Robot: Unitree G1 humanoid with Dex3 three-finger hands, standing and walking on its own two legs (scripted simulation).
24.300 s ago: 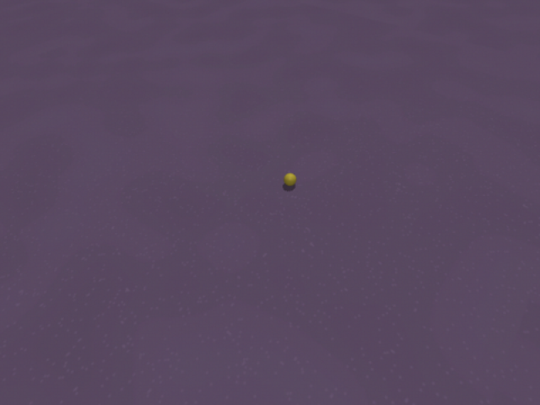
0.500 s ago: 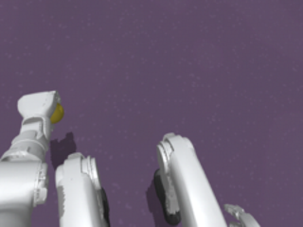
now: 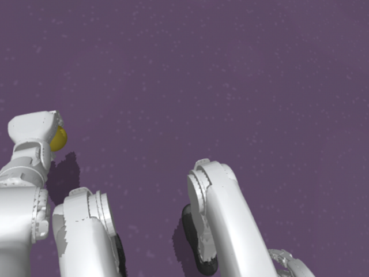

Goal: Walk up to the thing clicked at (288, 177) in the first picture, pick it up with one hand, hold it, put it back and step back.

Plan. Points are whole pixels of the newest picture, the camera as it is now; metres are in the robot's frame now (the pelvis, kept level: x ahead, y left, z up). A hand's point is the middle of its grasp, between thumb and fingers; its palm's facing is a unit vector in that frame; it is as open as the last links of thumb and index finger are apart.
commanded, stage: lower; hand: left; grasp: from above
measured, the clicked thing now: (51, 137) +0.46 +0.23 -0.20
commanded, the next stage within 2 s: rest in 0.14 s
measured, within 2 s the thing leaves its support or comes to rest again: rests again in 1.22 s
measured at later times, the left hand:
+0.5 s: hand (57, 144) +0.46 +0.23 -0.24, palm faces -0.47 -0.08 -0.88, open 9.2 cm
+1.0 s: hand (59, 145) +0.46 +0.23 -0.27, palm faces -0.47 -0.10 -0.88, open 9.2 cm
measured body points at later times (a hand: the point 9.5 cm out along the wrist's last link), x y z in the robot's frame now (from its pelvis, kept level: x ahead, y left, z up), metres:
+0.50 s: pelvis +0.01 +0.00 -0.03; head +0.27 +0.06 +0.34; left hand +0.48 +0.23 -0.19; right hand +0.03 -0.26 -0.13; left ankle +0.08 +0.13 -0.30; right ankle +0.10 -0.12 -0.30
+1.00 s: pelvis +0.01 +0.01 -0.03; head +0.28 +0.08 +0.32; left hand +0.48 +0.24 -0.22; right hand +0.03 -0.26 -0.11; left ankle +0.08 +0.13 -0.30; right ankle +0.10 -0.12 -0.30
